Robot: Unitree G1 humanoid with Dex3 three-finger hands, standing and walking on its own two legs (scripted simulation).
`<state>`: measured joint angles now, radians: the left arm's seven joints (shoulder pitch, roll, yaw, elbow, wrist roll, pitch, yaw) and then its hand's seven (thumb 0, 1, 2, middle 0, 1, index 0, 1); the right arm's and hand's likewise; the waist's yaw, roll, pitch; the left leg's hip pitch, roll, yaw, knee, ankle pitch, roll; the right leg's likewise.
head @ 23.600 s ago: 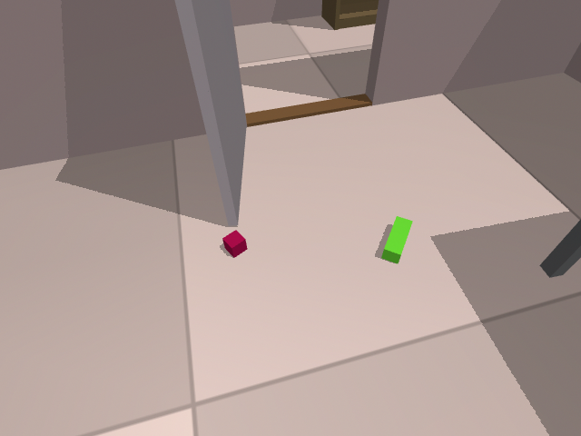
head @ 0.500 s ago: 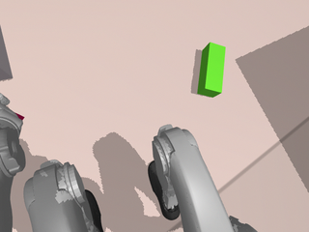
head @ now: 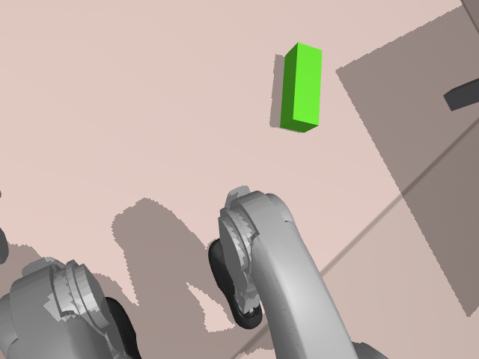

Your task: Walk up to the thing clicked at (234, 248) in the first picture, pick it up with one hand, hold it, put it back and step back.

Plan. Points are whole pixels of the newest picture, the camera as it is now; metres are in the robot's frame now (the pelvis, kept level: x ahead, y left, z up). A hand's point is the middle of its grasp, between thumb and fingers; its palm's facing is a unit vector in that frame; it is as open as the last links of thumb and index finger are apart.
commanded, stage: rest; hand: left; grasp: from above
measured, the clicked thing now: out of the picture +0.45 +0.32 -0.25
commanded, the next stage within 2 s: open in 0.68 s
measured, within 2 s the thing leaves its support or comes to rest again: neither
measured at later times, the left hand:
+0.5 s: hand out of the picture +0.45 +0.30 -0.24, palm faces -0.30 -0.34 -0.89, open 7.1 cm
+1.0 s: hand out of the picture +0.45 +0.30 -0.24, palm faces -0.31 -0.33 -0.89, open 8.5 cm
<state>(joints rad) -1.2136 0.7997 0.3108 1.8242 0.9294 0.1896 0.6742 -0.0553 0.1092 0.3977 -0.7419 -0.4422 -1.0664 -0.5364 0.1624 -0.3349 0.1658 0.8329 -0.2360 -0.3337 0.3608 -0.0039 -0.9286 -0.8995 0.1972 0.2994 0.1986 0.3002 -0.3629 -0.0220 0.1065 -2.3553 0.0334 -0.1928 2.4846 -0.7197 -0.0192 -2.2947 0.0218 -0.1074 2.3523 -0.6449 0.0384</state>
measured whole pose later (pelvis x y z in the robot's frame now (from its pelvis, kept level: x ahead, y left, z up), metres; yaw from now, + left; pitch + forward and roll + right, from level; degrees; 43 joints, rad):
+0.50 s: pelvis +0.00 +0.00 +0.00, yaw -2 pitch +31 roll -12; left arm -1.22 0.89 0.29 1.87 0.93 0.17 0.72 -0.07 0.14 0.34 -0.75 -0.42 -1.11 -0.51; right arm 0.15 -0.36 0.23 0.80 -0.25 -0.37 0.39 0.00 -0.93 -0.90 0.20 0.30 0.20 0.30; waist -0.41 -0.08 0.17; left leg -2.34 0.03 -0.23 2.50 -0.72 -0.01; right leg -2.25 0.03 -0.14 2.33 -0.64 0.05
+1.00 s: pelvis -0.01 +0.01 +0.01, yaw -3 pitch +29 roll -14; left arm -1.24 0.97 0.27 1.90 0.91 0.17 0.72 -0.04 0.11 0.44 -0.68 -0.50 -0.86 -0.54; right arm 0.15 -0.37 0.29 0.76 -0.25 -0.38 0.38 0.00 -0.92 -0.90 0.20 0.30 0.20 0.30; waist -0.45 -0.10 0.22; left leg -2.32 0.03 -0.25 2.49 -0.70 -0.01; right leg -2.22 0.04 -0.16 2.30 -0.61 0.06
